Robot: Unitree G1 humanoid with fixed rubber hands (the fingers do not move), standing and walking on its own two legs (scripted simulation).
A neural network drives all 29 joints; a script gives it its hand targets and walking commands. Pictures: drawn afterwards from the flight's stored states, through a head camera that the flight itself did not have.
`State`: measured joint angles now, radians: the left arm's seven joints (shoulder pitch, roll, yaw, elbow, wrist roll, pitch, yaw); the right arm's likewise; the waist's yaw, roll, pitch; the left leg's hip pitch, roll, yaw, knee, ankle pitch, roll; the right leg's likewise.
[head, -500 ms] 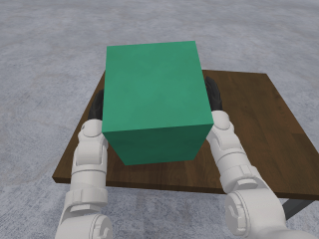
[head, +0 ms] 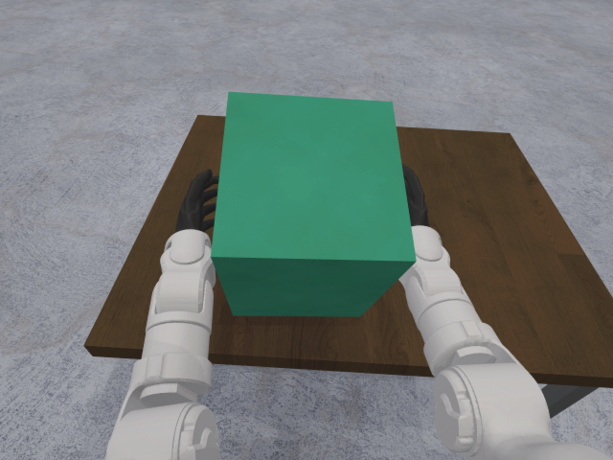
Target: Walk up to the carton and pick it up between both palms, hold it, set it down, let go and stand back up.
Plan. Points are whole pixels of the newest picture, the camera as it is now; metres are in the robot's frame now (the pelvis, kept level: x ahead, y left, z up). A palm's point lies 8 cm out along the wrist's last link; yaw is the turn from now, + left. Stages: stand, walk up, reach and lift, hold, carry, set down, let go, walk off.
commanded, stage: set down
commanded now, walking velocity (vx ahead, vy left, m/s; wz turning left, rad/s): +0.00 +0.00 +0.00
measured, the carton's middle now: (303, 220) +0.40 +0.01 +0.11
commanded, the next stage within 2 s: none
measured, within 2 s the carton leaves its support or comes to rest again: neither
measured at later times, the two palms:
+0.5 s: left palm (200, 244) +0.38 +0.16 +0.08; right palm (397, 228) +0.42 -0.13 +0.08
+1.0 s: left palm (217, 256) +0.38 +0.14 +0.05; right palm (406, 229) +0.43 -0.15 +0.07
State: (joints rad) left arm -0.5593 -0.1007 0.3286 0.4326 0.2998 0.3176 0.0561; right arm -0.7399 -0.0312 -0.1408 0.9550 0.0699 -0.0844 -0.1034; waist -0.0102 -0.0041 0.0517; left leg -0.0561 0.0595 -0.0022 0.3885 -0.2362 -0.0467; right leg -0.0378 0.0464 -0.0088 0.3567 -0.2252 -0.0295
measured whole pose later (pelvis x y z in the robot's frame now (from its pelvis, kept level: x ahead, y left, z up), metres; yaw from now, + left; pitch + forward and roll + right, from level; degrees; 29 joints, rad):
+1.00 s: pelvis +0.01 -0.03 +0.00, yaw -1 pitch +8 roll -1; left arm -0.57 -0.13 0.41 0.57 0.30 0.09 0.11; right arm -0.81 -0.05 -0.15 1.04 0.03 -0.19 -0.07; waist 0.04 0.00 -0.02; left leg -0.32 0.11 0.00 0.39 -0.21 -0.08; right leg -0.31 0.10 -0.01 0.36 -0.19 -0.07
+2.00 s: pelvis +0.01 -0.02 -0.01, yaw -1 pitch +18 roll -1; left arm -0.60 -0.14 0.49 0.75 0.30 -0.16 0.14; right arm -0.84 -0.05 -0.21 1.15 -0.07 -0.36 -0.03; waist 0.05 0.01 -0.09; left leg -0.51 0.10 0.00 0.39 -0.19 -0.08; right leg -0.50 0.08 -0.02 0.36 -0.17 -0.07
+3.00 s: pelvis -0.03 -0.02 -0.01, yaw -1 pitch +21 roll -1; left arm -0.53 -0.11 0.27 0.73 0.16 -0.09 0.25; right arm -0.88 -0.23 0.00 1.15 0.23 -0.26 0.05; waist 0.08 0.01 -0.20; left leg -0.64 0.09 0.00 0.39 -0.12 -0.07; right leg -0.63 0.08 -0.02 0.36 -0.10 -0.06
